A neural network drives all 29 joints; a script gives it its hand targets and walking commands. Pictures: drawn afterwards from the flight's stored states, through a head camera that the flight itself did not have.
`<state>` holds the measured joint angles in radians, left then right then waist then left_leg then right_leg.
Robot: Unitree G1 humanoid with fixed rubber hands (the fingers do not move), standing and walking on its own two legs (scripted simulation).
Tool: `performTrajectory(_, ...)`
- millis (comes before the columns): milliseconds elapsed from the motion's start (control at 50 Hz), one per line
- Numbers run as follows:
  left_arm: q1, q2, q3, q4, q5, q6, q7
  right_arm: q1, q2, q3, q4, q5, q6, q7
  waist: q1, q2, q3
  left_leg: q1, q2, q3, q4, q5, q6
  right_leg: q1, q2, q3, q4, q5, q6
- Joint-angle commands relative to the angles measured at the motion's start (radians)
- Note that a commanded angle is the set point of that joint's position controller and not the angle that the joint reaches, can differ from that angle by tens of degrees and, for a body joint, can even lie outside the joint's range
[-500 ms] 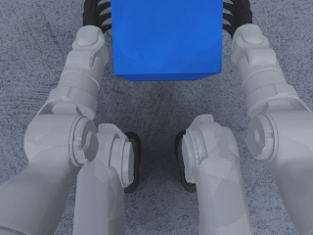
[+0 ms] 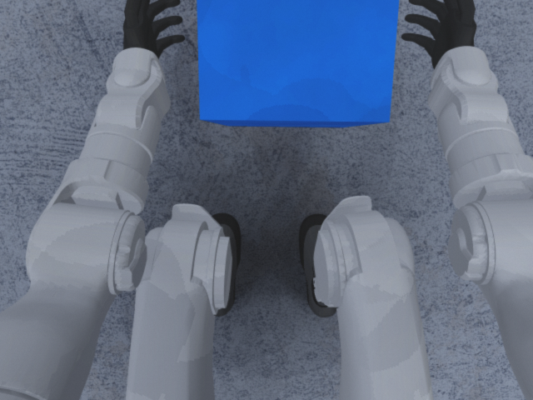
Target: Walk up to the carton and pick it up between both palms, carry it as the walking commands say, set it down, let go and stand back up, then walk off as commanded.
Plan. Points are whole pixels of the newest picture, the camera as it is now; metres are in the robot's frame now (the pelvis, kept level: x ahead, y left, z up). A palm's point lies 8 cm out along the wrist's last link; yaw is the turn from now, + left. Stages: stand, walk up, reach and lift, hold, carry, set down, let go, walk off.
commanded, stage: set down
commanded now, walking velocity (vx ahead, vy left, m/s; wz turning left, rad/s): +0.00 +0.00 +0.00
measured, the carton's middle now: (290, 53) +0.52 -0.05 -0.24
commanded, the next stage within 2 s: let go in 1.36 s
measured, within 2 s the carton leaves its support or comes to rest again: neither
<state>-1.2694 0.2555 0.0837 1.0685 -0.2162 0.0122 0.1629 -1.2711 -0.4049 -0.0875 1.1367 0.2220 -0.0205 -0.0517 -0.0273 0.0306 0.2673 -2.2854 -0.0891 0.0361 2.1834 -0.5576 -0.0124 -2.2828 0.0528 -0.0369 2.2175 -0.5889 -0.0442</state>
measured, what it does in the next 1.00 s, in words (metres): rises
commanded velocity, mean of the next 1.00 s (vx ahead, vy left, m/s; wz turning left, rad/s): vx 0.00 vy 0.00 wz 0.00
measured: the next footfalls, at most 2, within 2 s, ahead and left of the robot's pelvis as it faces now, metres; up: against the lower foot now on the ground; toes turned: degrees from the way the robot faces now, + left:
none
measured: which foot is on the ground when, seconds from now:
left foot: down 0.00-1.00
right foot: down 0.00-1.00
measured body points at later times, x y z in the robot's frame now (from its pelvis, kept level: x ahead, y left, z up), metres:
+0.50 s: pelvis +0.00 +0.00 +0.06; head +0.33 -0.03 +0.37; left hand +0.53 +0.13 -0.07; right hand +0.51 -0.25 -0.07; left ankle +0.12 +0.11 -0.33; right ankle +0.10 -0.10 -0.33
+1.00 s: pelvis +0.03 +0.00 +0.20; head +0.32 -0.02 +0.53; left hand +0.53 +0.14 +0.09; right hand +0.51 -0.27 +0.09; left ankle +0.12 +0.11 -0.33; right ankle +0.10 -0.10 -0.33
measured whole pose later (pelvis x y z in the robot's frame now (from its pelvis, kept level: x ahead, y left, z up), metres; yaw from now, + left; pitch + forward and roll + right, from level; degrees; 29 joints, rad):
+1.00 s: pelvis +0.03 +0.00 +0.20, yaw -1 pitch +44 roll +2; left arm -0.97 0.15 0.23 0.74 -0.04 0.16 0.13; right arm -0.99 -0.35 -0.27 0.87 0.10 0.12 0.07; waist -0.03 0.02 -0.08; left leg -1.82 -0.08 -0.01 1.50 -0.46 0.00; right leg -1.82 0.07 0.01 1.53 -0.48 -0.03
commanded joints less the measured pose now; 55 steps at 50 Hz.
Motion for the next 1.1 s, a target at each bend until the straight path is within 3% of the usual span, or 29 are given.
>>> performTrajectory(0, -0.185, 0.051, 0.016, -0.111, 0.004, -0.013, -0.003, -0.191, -0.124, -0.025, -0.078, -0.001, -0.008, 0.008, -0.041, -0.044, -1.051, 0.460, 0.029, -0.040, -0.117, 0.226, -0.005, 0.560, -0.046, 0.104, -0.206, 0.359, 0.040)
performTrajectory(160, -0.144, 0.072, 0.038, -0.256, 0.012, 0.024, 0.001, -0.175, -0.153, -0.048, -0.233, 0.003, 0.030, 0.016, -0.036, -0.053, -1.288, 0.594, 0.019, -0.013, -0.145, 0.250, 0.004, 0.733, -0.033, 0.081, -0.235, 0.399, 0.040)
performTrajectory(240, -0.140, 0.079, 0.069, -0.340, 0.034, 0.068, 0.009, -0.178, -0.162, -0.070, -0.312, -0.013, 0.073, 0.021, -0.027, -0.063, -1.340, 0.628, 0.010, 0.008, -0.198, 0.205, 0.008, 0.780, -0.024, 0.061, -0.288, 0.350, 0.043)
performTrajectory(320, -0.107, 0.057, 0.106, -0.329, 0.075, 0.092, 0.008, -0.154, -0.129, -0.097, -0.279, -0.050, 0.097, 0.034, -0.018, -0.071, -1.244, 0.587, 0.002, 0.015, -0.257, 0.160, 0.002, 0.731, -0.020, 0.054, -0.339, 0.302, 0.049)
performTrajectory(440, -0.038, 0.023, 0.133, -0.332, 0.123, 0.091, -0.008, -0.081, -0.094, -0.142, -0.262, -0.097, 0.094, 0.054, -0.026, -0.064, -1.232, 0.589, -0.010, 0.012, -0.331, 0.201, -0.010, 0.737, -0.009, 0.057, -0.405, 0.361, 0.053)
performTrajectory(680, -0.012, -0.006, 0.137, -0.425, 0.144, 0.137, -0.017, -0.033, -0.107, -0.180, -0.358, -0.110, 0.129, 0.083, -0.030, -0.043, -1.320, 0.786, -0.011, 0.006, -0.545, 0.208, -0.015, 0.878, 0.003, 0.032, -0.617, 0.360, 0.052)
performTrajectory(1080, 0.163, -0.045, 0.145, -0.453, 0.192, 0.114, -0.045, 0.127, -0.072, -0.198, -0.383, -0.132, 0.105, 0.133, -0.025, -0.060, -1.294, 1.077, -0.004, -0.025, -0.955, 0.346, -0.018, 1.196, 0.000, 0.063, -1.009, 0.536, 0.072)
